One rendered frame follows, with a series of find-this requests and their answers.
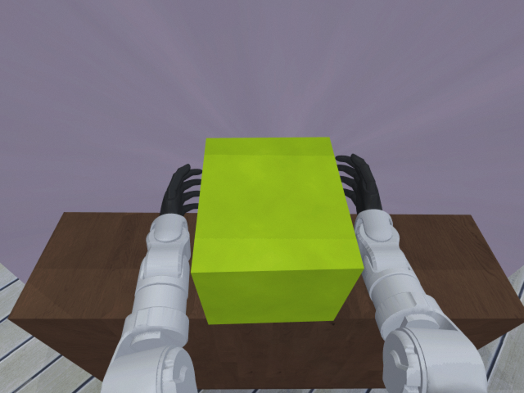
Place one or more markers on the left robot forearm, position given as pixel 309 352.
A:
pixel 159 315

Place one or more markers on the pedestal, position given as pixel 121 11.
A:
pixel 83 287

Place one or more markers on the left robot hand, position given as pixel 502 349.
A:
pixel 174 197

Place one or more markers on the carton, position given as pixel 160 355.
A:
pixel 274 240

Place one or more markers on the robot right upper arm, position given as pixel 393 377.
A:
pixel 425 360

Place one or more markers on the robot left upper arm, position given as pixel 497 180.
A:
pixel 166 369

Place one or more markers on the right robot forearm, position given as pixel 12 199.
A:
pixel 392 284

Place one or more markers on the right robot hand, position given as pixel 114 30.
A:
pixel 365 195

